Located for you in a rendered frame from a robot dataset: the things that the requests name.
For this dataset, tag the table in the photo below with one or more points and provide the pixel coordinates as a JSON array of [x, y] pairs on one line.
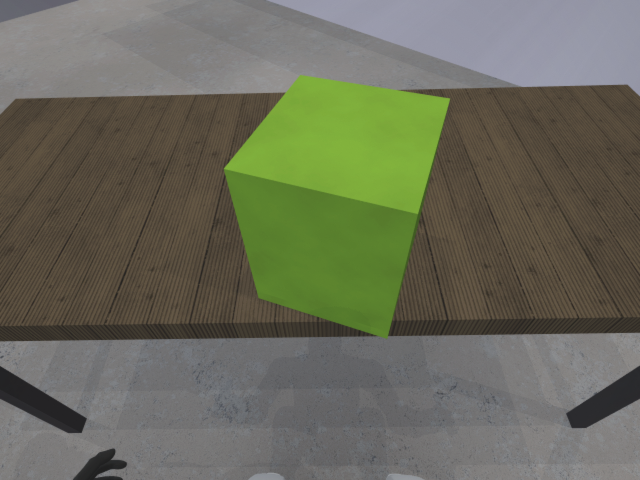
[[117, 223]]

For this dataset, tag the carton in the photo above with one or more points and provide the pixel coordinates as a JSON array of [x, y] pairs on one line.
[[328, 192]]

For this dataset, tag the left robot hand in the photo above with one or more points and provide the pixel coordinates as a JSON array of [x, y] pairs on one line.
[[100, 463]]

